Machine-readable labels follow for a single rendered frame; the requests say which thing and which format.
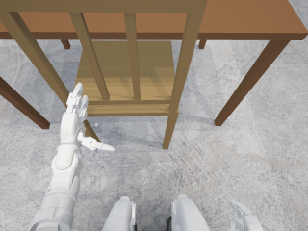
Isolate robot left hand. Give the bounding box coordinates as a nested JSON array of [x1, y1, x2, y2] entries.
[[60, 82, 116, 154]]

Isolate chair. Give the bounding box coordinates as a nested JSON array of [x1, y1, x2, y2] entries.
[[0, 0, 208, 150]]

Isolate robot left forearm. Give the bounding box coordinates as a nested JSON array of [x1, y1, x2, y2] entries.
[[27, 143, 83, 231]]

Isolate robot right hand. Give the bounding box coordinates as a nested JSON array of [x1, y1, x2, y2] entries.
[[227, 200, 264, 231]]

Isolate robot right thigh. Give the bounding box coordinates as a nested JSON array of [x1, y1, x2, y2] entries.
[[171, 198, 210, 231]]

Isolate table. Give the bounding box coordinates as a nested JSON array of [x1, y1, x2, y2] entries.
[[0, 0, 308, 130]]

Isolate right robot shin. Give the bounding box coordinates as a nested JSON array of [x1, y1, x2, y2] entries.
[[171, 194, 187, 231]]

